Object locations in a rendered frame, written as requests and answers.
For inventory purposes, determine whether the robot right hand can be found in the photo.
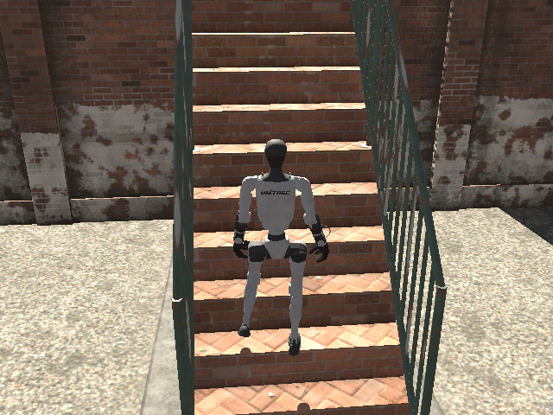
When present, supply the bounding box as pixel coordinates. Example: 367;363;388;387
309;244;329;263

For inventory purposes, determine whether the left robot forearm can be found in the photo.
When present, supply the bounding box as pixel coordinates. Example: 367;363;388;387
233;211;247;244

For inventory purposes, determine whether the robot left hand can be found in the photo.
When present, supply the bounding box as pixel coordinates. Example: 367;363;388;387
233;240;250;259

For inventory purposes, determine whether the humanoid robot torso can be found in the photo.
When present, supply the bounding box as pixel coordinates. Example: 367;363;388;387
256;172;296;259

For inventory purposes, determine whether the robot left upper arm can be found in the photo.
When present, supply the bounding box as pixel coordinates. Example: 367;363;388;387
238;176;257;223

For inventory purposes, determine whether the right robot forearm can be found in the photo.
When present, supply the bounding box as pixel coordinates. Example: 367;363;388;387
308;212;327;246

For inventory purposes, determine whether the left robot foot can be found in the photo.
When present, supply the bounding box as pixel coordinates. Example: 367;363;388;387
238;324;251;337

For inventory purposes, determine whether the robot right upper arm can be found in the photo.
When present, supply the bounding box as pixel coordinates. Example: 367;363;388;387
294;176;317;225

